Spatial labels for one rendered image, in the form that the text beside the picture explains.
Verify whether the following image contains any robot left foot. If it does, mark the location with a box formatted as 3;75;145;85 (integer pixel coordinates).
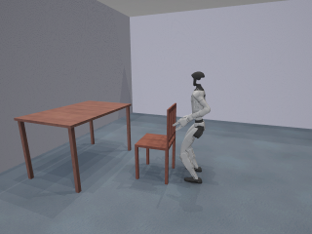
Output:
184;176;203;184

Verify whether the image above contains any chair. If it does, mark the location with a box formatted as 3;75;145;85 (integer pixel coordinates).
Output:
135;103;176;185

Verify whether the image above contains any robot torso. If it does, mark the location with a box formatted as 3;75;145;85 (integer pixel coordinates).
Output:
191;89;206;132

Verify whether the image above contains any table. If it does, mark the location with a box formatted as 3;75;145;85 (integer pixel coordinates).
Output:
14;100;132;193

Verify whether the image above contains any robot left hand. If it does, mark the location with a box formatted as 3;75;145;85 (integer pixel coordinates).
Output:
173;118;188;131

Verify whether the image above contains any left robot forearm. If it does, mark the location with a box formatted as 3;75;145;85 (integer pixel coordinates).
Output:
186;107;209;122

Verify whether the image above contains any left robot upper arm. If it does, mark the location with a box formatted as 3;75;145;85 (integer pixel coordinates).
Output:
193;91;211;113

